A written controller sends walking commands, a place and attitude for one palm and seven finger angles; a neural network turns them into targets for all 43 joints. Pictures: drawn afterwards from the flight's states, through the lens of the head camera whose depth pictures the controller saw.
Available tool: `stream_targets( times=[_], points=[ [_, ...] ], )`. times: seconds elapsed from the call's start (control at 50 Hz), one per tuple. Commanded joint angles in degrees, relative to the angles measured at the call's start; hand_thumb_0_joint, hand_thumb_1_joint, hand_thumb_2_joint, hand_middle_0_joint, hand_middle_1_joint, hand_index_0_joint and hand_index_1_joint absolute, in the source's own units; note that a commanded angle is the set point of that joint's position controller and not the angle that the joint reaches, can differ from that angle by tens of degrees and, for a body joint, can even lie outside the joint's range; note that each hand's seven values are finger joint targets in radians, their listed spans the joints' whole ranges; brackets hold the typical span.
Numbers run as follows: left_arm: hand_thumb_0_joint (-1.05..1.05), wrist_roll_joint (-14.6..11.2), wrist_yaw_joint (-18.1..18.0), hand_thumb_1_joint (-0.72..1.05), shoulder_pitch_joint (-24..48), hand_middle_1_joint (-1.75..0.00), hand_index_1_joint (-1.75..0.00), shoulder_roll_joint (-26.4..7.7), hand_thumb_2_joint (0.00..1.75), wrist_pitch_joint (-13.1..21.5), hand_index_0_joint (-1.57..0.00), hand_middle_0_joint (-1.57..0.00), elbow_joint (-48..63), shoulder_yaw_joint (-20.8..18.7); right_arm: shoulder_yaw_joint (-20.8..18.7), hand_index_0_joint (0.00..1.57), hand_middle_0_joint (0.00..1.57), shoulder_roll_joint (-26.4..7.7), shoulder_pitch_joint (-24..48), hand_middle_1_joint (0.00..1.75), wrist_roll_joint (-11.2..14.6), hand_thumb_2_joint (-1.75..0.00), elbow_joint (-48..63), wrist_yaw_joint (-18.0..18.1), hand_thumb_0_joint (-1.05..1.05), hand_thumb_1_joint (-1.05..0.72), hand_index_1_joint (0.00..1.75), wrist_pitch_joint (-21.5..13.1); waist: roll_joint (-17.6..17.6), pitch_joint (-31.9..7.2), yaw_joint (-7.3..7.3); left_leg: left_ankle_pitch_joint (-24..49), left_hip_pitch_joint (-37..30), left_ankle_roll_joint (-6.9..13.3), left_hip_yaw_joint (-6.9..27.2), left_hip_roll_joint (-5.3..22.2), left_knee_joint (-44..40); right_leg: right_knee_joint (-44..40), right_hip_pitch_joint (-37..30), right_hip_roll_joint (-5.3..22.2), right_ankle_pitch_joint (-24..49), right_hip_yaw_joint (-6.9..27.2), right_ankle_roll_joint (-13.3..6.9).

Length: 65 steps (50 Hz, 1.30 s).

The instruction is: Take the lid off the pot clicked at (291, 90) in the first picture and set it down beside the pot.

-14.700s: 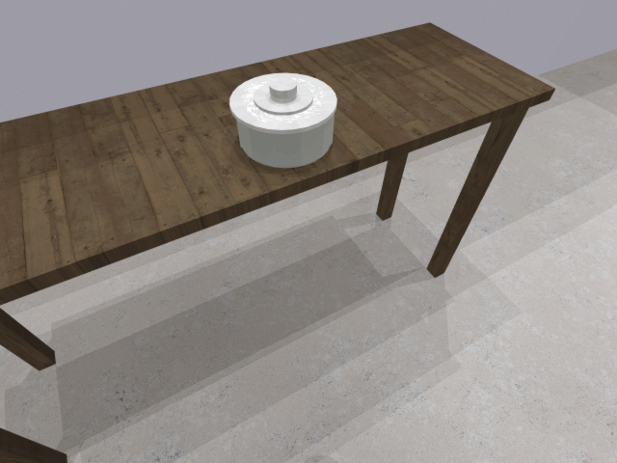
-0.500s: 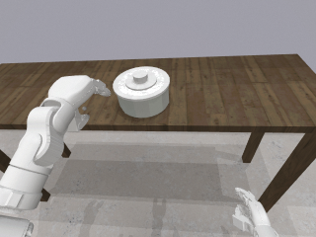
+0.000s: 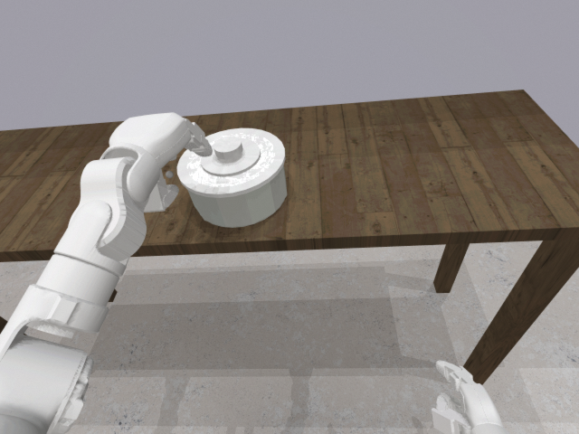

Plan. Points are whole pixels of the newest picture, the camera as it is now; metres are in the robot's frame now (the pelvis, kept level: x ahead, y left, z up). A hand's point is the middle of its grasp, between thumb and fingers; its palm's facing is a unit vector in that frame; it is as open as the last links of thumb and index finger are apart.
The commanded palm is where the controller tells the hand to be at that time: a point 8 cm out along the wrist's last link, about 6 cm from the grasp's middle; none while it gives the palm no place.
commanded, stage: move the open hand above the knob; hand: left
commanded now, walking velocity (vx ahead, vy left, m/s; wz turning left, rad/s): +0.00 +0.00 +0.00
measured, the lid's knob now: (228, 147) +0.54 +0.16 +0.14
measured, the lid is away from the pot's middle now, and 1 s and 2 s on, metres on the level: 0.00 0.00 0.00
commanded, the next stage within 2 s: lower the open fingers around the knob in 1.64 s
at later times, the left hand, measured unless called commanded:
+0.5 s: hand (198, 149) +0.44 +0.17 +0.20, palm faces -0.18 -0.05 -0.98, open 9.9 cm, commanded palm +0.43 +0.17 +0.27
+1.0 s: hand (223, 122) +0.50 +0.14 +0.21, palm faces -0.26 -0.06 -0.96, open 9.9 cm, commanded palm +0.49 +0.16 +0.27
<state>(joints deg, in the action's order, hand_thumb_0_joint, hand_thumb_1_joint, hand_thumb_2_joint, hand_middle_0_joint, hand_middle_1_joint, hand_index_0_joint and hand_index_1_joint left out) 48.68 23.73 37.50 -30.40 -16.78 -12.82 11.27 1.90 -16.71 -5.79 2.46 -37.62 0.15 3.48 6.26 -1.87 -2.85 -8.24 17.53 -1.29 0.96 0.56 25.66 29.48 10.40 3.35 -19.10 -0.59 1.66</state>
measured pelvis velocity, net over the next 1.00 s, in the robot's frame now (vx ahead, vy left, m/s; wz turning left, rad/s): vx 0.02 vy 0.00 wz -0.03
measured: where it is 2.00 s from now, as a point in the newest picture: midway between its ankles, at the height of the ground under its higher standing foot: outside the picture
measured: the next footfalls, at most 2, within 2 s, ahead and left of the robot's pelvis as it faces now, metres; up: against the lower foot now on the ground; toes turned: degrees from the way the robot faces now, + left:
none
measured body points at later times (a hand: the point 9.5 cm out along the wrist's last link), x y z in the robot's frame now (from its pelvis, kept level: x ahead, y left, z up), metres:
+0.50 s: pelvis +0.02 +0.00 +0.00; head +0.02 -0.04 +0.44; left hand +0.45 +0.17 +0.25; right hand +0.21 -0.24 -0.12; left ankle +0.06 +0.14 -0.74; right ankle -0.04 -0.14 -0.74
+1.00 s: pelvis +0.02 +0.00 +0.00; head +0.05 -0.02 +0.45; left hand +0.51 +0.14 +0.26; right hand +0.10 -0.26 -0.14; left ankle +0.06 +0.14 -0.74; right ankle -0.04 -0.14 -0.74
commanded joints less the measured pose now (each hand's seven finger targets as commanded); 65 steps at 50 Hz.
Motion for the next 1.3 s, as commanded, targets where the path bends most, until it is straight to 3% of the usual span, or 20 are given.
stream_targets(
  times=[0.0,0.06,0.1,0.2,0.28,0.32,0.4,0.42,0.5,0.54,0.6,0.64,0.74,0.82,0.84,0.9,0.98,1.14,1.2,1.28],
  points=[
    [0.00,1.3,-1.1,-0.40,24.5,-0.08,-0.08,-14.3,1.74,-1.4,-0.89,-0.89,4.4,-9.2,-1.4,0.20,0.20,-5.7,10.1,0.30,0.5,-0.90,9.7,0.3,0.00,-0.90,0.30,-1.7,-10.2,-15.3,-0.28,10.4,-12.4,3.7,-3.2,-4.8,0.4,-4.4,2.6,-4.2,18.8,-2.6,-2.6],
    [0.00,1.3,-0.8,-0.40,28.5,-0.08,-0.08,-15.3,1.74,-1.4,-0.89,-0.89,4.6,-9.1,-1.6,0.20,0.20,-5.7,10.2,0.30,0.7,-0.90,9.9,0.7,0.00,-0.90,0.30,-1.4,-9.8,-15.9,0.06,9.8,-13.0,4.0,-3.1,-5.0,0.6,-4.2,3.1,-4.2,18.5,-2.4,-2.5],
    [0.00,1.4,-0.6,-0.40,32.4,-0.08,-0.08,-17.0,1.74,-1.2,-0.89,-0.89,7.5,-10.0,-1.5,0.20,0.20,-5.6,10.4,0.30,0.5,-0.90,10.2,0.8,0.00,-0.90,0.30,-1.9,-7.9,-21.0,-0.07,13.0,-14.9,4.2,-2.9,-5.4,1.8,-3.2,1.0,-4.0,21.8,-1.9,-2.6],
    [0.00,1.3,0.4,-0.40,34.7,-0.08,-0.08,-12.7,1.74,-2.5,-0.89,-0.89,4.7,-6.1,-1.8,0.20,0.20,-5.3,9.1,0.30,0.8,-0.90,9.5,0.6,0.00,-0.90,0.30,-1.7,-6.7,-21.4,1.26,16.0,-16.2,4.2,-2.4,-5.4,3.0,-2.5,3.0,-4.4,23.9,-2.2,-2.8],
    [0.00,1.7,0.7,-0.40,35.1,-0.08,-0.08,-12.1,1.74,-3.6,-0.89,-0.89,-3.3,-4.8,-2.0,0.20,0.20,-6.1,7.9,0.30,1.1,-0.90,8.2,1.0,0.00,-0.90,0.30,-0.4,-8.8,-16.9,2.29,11.2,-13.9,4.1,-2.7,-5.3,2.8,-3.3,5.6,-4.8,20.9,-2.5,-2.9],
    [0.00,2.5,0.9,-0.40,39.5,-0.08,-0.08,-13.4,1.74,-3.5,-0.89,-0.89,-3.2,-5.5,-1.8,0.20,0.20,-5.8,7.8,0.30,0.9,-0.90,8.0,1.1,0.00,-0.90,0.30,-0.6,-9.0,-19.7,1.97,13.5,-14.7,4.4,-2.4,-5.5,3.1,-2.6,4.3,-4.5,23.0,-2.2,-3.0],
    [0.00,2.5,1.0,-0.40,47.8,-0.08,-0.08,-10.3,1.74,-3.4,-0.89,-0.89,-2.2,-2.1,-1.7,0.20,0.20,-5.2,7.3,0.30,0.9,-0.90,7.9,1.2,0.00,-0.90,0.30,-1.1,-6.1,-24.3,2.99,15.8,-17.9,4.5,-1.7,-5.6,3.7,-2.1,4.8,-4.7,23.3,-2.1,-3.1],
    [0.00,2.8,0.8,-0.40,47.2,-0.08,-0.08,-12.4,1.74,-3.7,-0.89,-0.89,-4.4,-4.2,-2.0,0.20,0.20,-5.6,6.9,0.30,0.7,-0.90,7.3,1.2,0.00,-0.90,0.30,-1.0,-6.3,-24.3,2.62,17.1,-17.7,4.5,-1.6,-5.5,4.1,-1.7,4.6,-4.8,24.4,-2.1,-3.2],
    [0.00,3.5,1.3,-0.40,47.4,-0.08,-0.08,-8.0,1.74,-5.1,-0.89,-0.89,-14.8,-0.7,-1.6,0.20,0.20,-5.6,4.9,0.30,0.9,-0.90,5.9,1.2,0.00,-0.90,0.30,0.2,-9.8,-20.2,3.57,14.3,-14.6,4.4,-2.2,-5.4,3.3,-2.5,6.3,-4.8,23.1,-2.6,-3.1],
    [0.00,4.1,1.2,-0.40,48.5,-0.08,-0.08,-9.2,1.74,-5.2,-0.89,-0.89,-20.1,-1.4,-1.5,0.20,0.20,-6.1,4.2,0.30,0.9,-0.90,5.2,1.4,0.00,-0.90,0.30,0.6,-11.5,-18.0,3.64,11.8,-12.6,4.3,-2.3,-5.3,2.5,-2.7,6.9,-4.8,21.3,-2.8,-3.0],
    [0.00,4.4,0.8,-0.40,55.7,-0.08,-0.08,-10.3,1.74,-4.1,-0.89,-0.89,-14.9,-1.9,-1.8,0.20,0.20,-5.8,4.0,0.30,0.5,-0.90,6.1,1.5,0.00,-0.90,0.30,0.0,-8.3,-25.4,3.60,14.8,-16.1,4.5,-2.1,-5.3,3.3,-2.0,4.5,-4.7,23.8,-1.9,-3.0],
    [0.00,4.3,0.7,-0.40,56.1,-0.08,-0.08,-7.5,1.74,-3.6,-0.89,-0.89,-16.0,-0.2,-2.1,0.20,0.20,-5.6,3.3,0.30,0.5,-0.90,5.9,1.4,0.00,-0.90,0.30,-0.3,-6.5,-26.6,4.14,18.4,-17.8,4.6,-1.9,-5.1,4.1,-1.4,5.6,-4.9,24.9,-1.8,-3.1],
    [0.00,5.3,0.5,-0.40,57.1,-0.08,-0.08,-9.3,1.74,-4.1,-0.89,-0.89,-27.5,-1.5,-2.2,0.20,0.20,-6.5,0.0,0.30,0.6,-0.90,3.6,2.0,0.00,-0.90,0.30,0.5,-11.4,-20.5,5.10,13.7,-13.2,4.6,-2.5,-4.8,2.6,-2.8,7.2,-5.2,22.6,-2.4,-2.9],
    [0.00,5.4,-0.4,-0.40,63.4,-0.08,-0.08,-5.6,1.74,-2.9,-0.89,-0.89,-27.3,1.8,-2.6,0.20,0.20,-6.1,-1.7,0.30,0.5,-0.90,3.2,2.2,0.00,-0.90,0.30,-0.2,-6.7,-23.2,6.26,14.6,-16.3,4.6,-2.2,-4.6,2.7,-3.0,8.8,-5.4,21.2,-2.1,-3.1],
    [0.00,5.6,-0.5,-0.40,64.1,-0.08,-0.08,-5.5,1.74,-2.7,-0.89,-0.89,-28.5,1.7,-2.8,0.20,0.20,-6.1,-2.5,0.30,0.3,-0.90,2.8,2.3,0.00,-0.90,0.30,-0.4,-7.6,-23.1,6.55,13.9,-16.3,4.6,-2.2,-4.5,2.6,-3.3,9.0,-5.6,20.7,-2.2,-3.0],
    [0.00,6.2,-1.3,-0.40,67.3,-0.08,-0.08,-9.1,1.74,-2.2,-0.89,-0.89,-32.0,-0.6,-3.1,0.20,0.20,-7.0,-4.8,0.30,0.2,-0.90,1.5,2.7,0.00,-0.90,0.30,-0.8,-8.3,-23.9,7.34,12.9,-15.3,4.7,-2.5,-4.4,2.1,-3.9,8.6,-5.6,21.1,-1.8,-3.0],
    [0.00,6.1,-1.6,-0.40,65.5,-0.08,-0.08,-6.8,1.74,-1.5,-0.89,-0.89,-35.0,0.7,-3.2,0.20,0.20,-7.1,-5.7,0.30,0.2,-0.90,1.3,2.7,0.00,-0.90,0.30,-0.9,-7.5,-25.0,7.13,15.2,-15.3,4.8,-2.7,-4.2,2.1,-3.6,8.0,-5.6,22.3,-1.9,-3.1],
    [0.00,7.6,-2.0,-0.40,66.8,-0.08,-0.08,-12.8,1.74,-0.2,-0.89,-0.89,-37.0,-3.0,-3.5,0.20,0.20,-7.4,-7.4,0.30,0.3,-0.90,1.3,3.1,0.00,-0.90,0.30,-1.3,-9.2,-25.8,7.01,14.2,-13.6,5.4,-3.5,-4.0,2.1,-3.8,6.4,-5.3,23.5,-1.0,-2.6],
    [0.00,7.4,-2.0,-0.40,66.1,-0.08,-0.08,-10.7,1.74,0.8,-0.89,-0.89,-33.3,-1.6,-3.8,0.20,0.20,-7.0,-7.3,0.30,0.3,-0.90,2.0,2.7,0.00,-0.90,0.30,-1.7,-6.4,-28.0,6.88,19.7,-16.7,5.5,-3.1,-3.6,3.2,-3.4,6.9,-5.4,25.2,-0.9,-2.6],
    [0.00,6.1,-1.0,-0.40,62.4,-0.08,-0.08,-9.6,1.74,0.7,-0.89,-0.89,-32.2,-1.3,-4.1,0.20,0.20,-7.4,-7.2,0.30,0.4,-0.90,2.3,2.3,0.00,-0.90,0.30,-1.5,-6.5,-26.5,6.61,21.6,-16.9,5.7,-3.5,-3.7,3.7,-3.6,7.0,-5.5,26.5,-1.2,-2.6]
  ],
)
